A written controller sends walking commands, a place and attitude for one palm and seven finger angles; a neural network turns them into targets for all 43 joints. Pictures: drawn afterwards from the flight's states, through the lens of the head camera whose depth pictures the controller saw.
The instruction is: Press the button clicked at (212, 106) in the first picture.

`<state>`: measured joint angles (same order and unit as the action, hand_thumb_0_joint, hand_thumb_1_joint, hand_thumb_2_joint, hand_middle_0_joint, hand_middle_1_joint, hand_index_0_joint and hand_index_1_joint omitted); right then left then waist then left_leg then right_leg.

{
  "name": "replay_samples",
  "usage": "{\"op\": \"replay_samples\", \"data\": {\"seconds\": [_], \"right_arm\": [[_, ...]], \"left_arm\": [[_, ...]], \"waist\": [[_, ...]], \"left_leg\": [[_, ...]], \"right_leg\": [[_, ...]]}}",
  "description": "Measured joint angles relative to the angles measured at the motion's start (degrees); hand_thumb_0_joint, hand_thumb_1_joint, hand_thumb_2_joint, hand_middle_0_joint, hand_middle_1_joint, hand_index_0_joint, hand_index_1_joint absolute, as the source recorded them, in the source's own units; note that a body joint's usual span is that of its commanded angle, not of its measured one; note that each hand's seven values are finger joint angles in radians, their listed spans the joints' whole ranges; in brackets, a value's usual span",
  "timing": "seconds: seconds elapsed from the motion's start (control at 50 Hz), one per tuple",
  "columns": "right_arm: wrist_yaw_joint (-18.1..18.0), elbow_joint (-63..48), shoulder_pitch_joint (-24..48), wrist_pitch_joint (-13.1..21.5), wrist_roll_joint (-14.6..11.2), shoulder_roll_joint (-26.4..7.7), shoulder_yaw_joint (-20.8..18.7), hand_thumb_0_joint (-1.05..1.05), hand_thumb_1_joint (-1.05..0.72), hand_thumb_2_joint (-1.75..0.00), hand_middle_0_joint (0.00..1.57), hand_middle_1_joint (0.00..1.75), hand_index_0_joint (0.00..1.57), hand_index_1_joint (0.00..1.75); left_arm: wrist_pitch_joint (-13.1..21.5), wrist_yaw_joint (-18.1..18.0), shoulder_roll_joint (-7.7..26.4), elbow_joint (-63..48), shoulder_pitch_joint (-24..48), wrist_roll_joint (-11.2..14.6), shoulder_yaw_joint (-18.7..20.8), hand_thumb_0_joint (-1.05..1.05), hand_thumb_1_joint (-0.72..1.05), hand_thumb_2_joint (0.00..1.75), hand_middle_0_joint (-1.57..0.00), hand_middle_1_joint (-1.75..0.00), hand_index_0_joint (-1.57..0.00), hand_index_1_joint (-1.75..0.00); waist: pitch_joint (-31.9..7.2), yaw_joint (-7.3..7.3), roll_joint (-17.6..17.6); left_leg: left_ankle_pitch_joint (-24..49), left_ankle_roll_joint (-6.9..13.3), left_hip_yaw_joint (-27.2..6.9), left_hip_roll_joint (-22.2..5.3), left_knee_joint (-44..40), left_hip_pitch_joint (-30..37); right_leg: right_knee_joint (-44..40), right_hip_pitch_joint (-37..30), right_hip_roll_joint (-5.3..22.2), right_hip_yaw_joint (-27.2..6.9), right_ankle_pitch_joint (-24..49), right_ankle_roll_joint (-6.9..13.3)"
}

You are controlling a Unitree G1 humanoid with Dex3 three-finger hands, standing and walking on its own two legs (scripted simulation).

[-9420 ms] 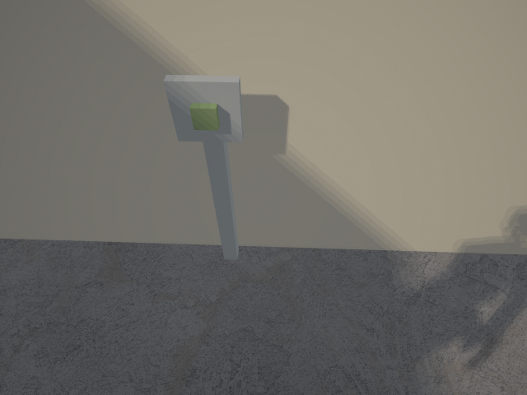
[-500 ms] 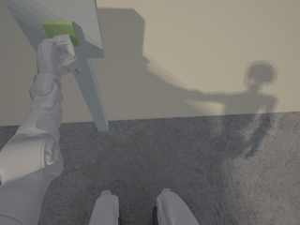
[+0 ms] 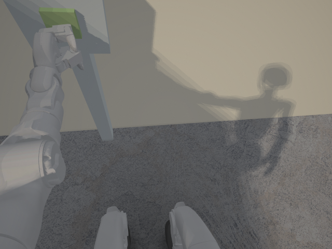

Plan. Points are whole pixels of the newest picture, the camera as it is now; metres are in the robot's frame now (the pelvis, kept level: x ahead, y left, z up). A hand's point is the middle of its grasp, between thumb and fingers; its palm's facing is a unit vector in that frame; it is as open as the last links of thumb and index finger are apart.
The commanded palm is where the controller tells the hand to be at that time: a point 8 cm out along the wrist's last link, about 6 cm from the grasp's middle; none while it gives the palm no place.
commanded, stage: pull the fist back off the button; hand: left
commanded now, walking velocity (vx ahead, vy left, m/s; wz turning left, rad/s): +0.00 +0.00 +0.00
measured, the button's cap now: (62, 21) +0.61 +0.16 +0.12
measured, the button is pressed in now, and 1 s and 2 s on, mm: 11 0 0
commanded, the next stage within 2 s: draw the hand back to the body in 0.92 s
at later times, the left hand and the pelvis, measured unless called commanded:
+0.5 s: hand (83, 63) +0.52 +0.13 +0.08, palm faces +0.00 -1.00 -0.01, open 3.1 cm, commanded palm +0.48 +0.17 +0.09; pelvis +0.03 -0.01 +0.02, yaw +0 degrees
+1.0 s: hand (80, 91) +0.45 +0.13 +0.08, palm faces +0.00 -1.00 -0.01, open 3.1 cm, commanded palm +0.43 +0.18 +0.09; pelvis +0.05 -0.02 +0.03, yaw +1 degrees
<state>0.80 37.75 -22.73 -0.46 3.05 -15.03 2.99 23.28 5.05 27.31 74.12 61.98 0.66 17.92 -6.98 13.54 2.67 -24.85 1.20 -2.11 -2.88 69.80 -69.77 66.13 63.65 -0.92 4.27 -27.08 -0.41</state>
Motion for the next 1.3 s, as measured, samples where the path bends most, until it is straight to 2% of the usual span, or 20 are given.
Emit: {"op": "replay_samples", "data": {"seconds": [0.34, 0.6, 0.74, 0.88, 0.96, 1.04, 1.12, 1.3], "right_arm": [[1.1, -1.0, 0.7, -1.1, -0.3, 0.3, -1.2, 0.00, -0.91, -0.89, 0.20, 0.30, 0.20, 0.30], [1.3, -3.6, 2.0, -4.0, -2.1, 0.8, -2.7, 0.00, -0.91, -0.89, 0.20, 0.30, 0.20, 0.30], [0.9, -4.2, 4.0, -3.8, -2.9, 0.9, -3.3, 0.00, -0.91, -0.89, 0.20, 0.30, 0.20, 0.30], [0.3, -4.5, 6.1, -3.2, -3.5, 0.7, -3.6, 0.00, -0.91, -0.89, 0.20, 0.30, 0.20, 0.30], [-0.3, -4.2, 7.4, -2.6, -3.5, 0.7, -3.3, 0.00, -0.91, -0.89, 0.20, 0.30, 0.20, 0.30], [-0.9, -3.8, 8.5, -2.0, -3.4, 0.9, -3.0, 0.00, -0.91, -0.89, 0.20, 0.30, 0.20, 0.30], [-0.9, -4.2, 8.1, -2.0, -3.7, 1.1, -3.0, 0.00, -0.91, -0.89, 0.20, 0.30, 0.20, 0.30], [-1.6, -5.8, 3.8, -3.0, -5.5, 1.0, -1.9, 0.01, -0.91, -0.89, 0.20, 0.30, 0.20, 0.30]], "left_arm": [[0.7, -2.2, -5.5, -6.9, -7.3, 2.1, -1.6, 0.01, 0.88, 0.95, -1.29, -1.50, -1.31, -1.50], [2.0, -0.3, -11.3, -18.5, -22.9, 4.9, -2.8, 0.02, 0.90, 0.91, -1.29, -1.50, -1.30, -1.50], [2.7, 1.0, -13.3, -26.8, -31.3, 6.5, -4.9, 0.02, 0.90, 0.90, -1.29, -1.50, -1.30, -1.50], [1.9, 2.5, -14.7, -32.8, -37.5, 8.2, -7.6, 0.02, 0.90, 0.90, -1.29, -1.50, -1.30, -1.50], [1.8, 2.7, -14.8, -31.8, -37.0, 8.1, -8.1, 0.02, 0.90, 0.90, -1.30, -1.50, -1.30, -1.50], [1.8, 2.9, -13.8, -29.6, -34.2, 8.0, -7.3, 0.02, 0.90, 0.90, -1.30, -1.50, -1.30, -1.50], [0.9, 3.6, -13.2, -33.3, -35.5, 8.6, -6.4, 0.02, 0.90, 0.90, -1.30, -1.50, -1.30, -1.50], [-5.2, 5.5, -13.3, -46.5, -49.6, 12.5, -7.3, 0.02, 0.90, 0.90, -1.29, -1.50, -1.30, -1.50]], "waist": [[-0.4, -2.77, -0.1], [-1.5, -6.21, -0.4], [-1.4, -8.14, -1.0], [-1.4, -9.62, -0.9], [-1.2, -9.88, -1.1], [-0.7, -9.50, -1.4], [-0.5, -9.32, -1.1], [-1.3, -10.62, 0.1]], "left_leg": [[-0.5, 0.0, 1.2, 0.2, -2.1, 4.0], [-2.1, -0.9, 2.5, -0.4, -6.5, 12.8], [-2.4, -1.5, 2.3, -0.4, -8.1, 16.0], [-2.2, -1.8, 1.8, -0.1, -9.1, 18.2], [-2.0, -1.9, 1.4, 0.1, -8.8, 18.4], [-1.9, -2.0, 1.0, 0.2, -7.8, 17.3], [-1.6, -2.0, 1.4, -0.1, -7.9, 17.7], [0.6, -1.4, 2.9, 0.1, -15.7, 28.2]], "right_leg": [[-1.4, -3.3, 0.2, -1.2, -0.6, -0.1], [-4.8, -10.9, -0.4, -2.5, -2.1, 0.6], [-6.1, -14.0, -0.4, -2.2, -2.6, 1.1], [-6.8, -16.4, -0.2, -1.8, -2.8, 1.4], [-6.4, -16.6, 0.0, -1.3, -2.9, 1.5], [-5.3, -15.7, 0.1, -1.0, -2.9, 1.7], [-5.4, -15.8, -0.2, -1.4, -2.5, 1.7], [-13.1, -25.8, 0.0, -2.7, 0.2, 1.0]]}}
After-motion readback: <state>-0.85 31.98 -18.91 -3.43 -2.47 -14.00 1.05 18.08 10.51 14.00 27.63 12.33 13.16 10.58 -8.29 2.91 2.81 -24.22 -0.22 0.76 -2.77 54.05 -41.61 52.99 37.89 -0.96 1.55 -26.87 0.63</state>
